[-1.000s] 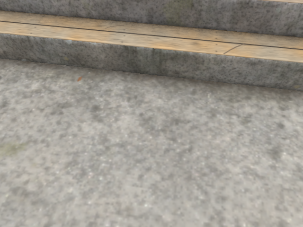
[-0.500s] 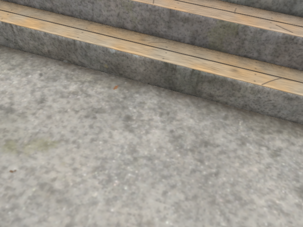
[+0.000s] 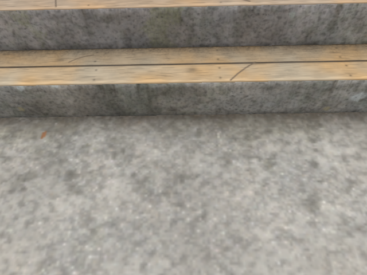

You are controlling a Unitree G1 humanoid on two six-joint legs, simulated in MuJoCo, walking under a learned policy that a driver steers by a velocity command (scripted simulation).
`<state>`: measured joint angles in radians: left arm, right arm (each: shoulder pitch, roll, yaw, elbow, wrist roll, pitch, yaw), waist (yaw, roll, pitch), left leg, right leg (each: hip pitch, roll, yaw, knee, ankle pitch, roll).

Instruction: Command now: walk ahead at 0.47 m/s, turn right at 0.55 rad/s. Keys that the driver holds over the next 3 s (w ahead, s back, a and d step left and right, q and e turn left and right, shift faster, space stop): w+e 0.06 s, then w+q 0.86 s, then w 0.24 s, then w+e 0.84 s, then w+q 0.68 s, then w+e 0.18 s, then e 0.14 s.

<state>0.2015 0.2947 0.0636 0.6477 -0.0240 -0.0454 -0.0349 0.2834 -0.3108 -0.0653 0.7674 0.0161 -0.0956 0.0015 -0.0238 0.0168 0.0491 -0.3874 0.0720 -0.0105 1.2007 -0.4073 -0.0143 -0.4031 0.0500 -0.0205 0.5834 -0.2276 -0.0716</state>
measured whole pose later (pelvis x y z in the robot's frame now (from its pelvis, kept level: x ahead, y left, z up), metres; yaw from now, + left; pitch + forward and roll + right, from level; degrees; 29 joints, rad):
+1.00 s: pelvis +0.60 +0.01 +0.01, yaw +20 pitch +1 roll +0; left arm 0.21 0.28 0.02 0.70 0.04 -0.07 0.01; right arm 0.33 -0.33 -0.07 0.78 -0.03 -0.03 0.03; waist -0.02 0.03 0.02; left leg -0.34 -0.09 -0.08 1.03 -0.39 0.06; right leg -0.32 0.00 -0.03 0.49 -0.19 -0.03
